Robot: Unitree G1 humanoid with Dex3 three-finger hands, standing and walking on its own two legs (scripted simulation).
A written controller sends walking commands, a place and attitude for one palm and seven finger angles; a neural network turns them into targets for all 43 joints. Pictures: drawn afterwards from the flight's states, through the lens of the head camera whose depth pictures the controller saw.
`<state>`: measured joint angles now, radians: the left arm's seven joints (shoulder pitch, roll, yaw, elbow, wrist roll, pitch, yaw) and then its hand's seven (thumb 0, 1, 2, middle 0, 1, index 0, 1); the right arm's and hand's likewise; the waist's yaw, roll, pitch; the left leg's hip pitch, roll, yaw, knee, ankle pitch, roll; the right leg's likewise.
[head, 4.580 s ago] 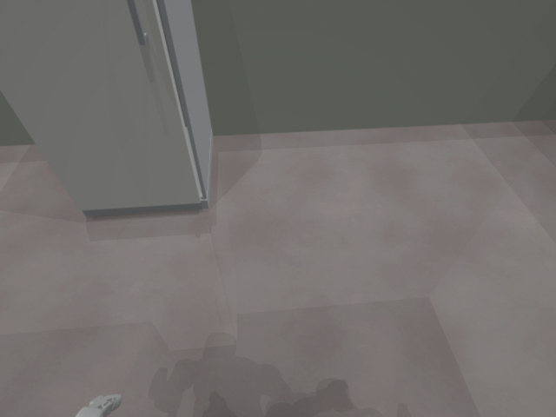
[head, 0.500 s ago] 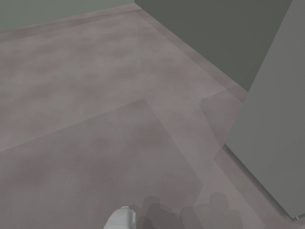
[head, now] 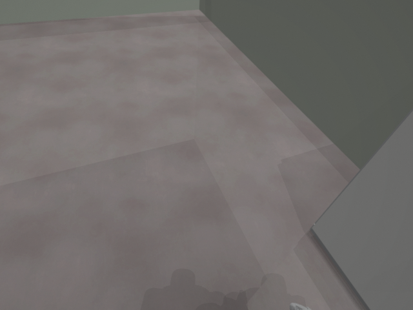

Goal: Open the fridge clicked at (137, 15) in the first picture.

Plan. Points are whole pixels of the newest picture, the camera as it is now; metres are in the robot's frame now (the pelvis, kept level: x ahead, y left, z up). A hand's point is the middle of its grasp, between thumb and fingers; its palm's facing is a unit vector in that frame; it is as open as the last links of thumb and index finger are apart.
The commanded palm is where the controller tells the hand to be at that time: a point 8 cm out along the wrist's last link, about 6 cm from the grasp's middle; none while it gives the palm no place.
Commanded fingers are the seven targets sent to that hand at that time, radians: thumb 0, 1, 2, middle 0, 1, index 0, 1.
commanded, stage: turn to face it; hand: right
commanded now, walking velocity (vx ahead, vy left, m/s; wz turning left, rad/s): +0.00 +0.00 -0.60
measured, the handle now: out of the picture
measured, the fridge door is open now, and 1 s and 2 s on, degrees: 0 0 0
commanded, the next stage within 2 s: take the last steps up to it in 1.82 s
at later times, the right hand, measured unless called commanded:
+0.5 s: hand out of the picture +0.00 -0.28 -0.16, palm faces +0.32 +0.91 -0.26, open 7.4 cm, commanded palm none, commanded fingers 0.00 -0.90 -0.90 0.20 0.30 0.20 0.30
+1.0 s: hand out of the picture -0.05 -0.17 -0.14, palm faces +0.55 +0.79 -0.26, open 7.4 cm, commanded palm none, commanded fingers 0.00 -0.90 -0.90 0.20 0.30 0.20 0.30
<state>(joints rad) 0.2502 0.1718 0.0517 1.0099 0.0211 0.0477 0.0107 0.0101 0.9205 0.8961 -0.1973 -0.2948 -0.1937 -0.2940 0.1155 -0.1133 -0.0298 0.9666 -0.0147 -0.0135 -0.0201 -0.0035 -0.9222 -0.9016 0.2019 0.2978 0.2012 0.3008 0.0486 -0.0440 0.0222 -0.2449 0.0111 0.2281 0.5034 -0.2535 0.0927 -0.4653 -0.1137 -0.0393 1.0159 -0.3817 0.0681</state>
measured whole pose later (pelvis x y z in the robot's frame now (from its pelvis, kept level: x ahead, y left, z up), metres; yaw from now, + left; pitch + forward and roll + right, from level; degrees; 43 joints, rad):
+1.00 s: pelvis -0.02 +0.03 +0.01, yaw -35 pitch -1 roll -2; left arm 0.22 0.28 0.10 0.95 0.03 0.10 -0.04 0.01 0.91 0.90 -0.20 -0.29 -0.19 -0.29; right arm 0.21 -0.16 -0.03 0.89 -0.02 0.02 -0.02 0.01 -0.90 -0.90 0.20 0.30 0.20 0.30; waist 0.04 -0.04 0.06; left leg -0.17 0.10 0.18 0.50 -0.29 0.01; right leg -0.52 -0.04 0.01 1.14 -0.35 0.09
